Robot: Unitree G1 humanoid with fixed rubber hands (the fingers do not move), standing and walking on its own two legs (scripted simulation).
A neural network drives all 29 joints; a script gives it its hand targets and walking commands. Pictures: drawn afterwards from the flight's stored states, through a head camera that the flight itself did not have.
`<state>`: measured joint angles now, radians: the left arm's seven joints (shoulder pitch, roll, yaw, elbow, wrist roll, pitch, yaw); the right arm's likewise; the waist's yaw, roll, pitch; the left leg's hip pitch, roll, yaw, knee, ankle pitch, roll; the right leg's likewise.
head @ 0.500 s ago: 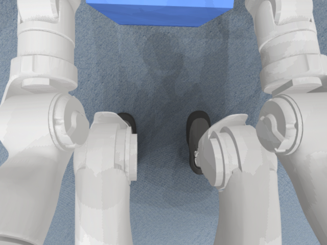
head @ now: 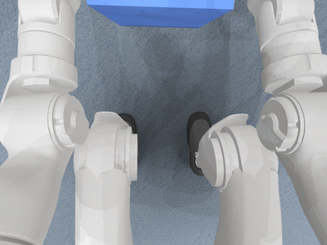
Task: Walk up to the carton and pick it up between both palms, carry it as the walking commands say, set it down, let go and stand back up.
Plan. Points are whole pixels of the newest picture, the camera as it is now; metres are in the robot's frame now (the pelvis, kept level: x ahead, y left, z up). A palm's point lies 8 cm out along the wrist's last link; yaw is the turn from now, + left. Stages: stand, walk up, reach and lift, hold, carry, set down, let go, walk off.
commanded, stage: set down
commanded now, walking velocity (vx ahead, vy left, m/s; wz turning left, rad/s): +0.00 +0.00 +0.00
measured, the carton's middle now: out of the picture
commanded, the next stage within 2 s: let go in 1.92 s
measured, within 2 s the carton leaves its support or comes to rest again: neither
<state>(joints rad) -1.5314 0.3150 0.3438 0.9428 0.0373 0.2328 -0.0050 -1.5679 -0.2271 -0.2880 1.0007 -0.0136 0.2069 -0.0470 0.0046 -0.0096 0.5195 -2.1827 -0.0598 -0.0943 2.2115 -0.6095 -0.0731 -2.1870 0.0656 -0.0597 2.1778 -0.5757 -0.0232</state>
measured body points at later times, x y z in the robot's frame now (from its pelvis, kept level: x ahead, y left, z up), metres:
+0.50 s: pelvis +0.00 +0.00 +0.00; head +0.39 +0.02 +0.21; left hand +0.57 +0.20 -0.20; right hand +0.58 -0.17 -0.19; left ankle +0.11 +0.13 -0.34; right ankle +0.12 -0.10 -0.34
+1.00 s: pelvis +0.00 +0.00 +0.05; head +0.38 +0.01 +0.28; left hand +0.60 +0.20 -0.09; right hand +0.60 -0.17 -0.09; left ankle +0.11 +0.13 -0.34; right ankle +0.12 -0.10 -0.34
